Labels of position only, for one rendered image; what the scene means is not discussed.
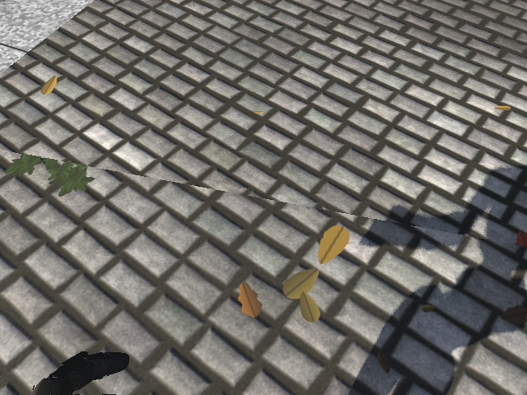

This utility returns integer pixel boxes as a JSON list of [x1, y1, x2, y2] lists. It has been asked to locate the robot left hand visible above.
[[31, 351, 129, 395]]

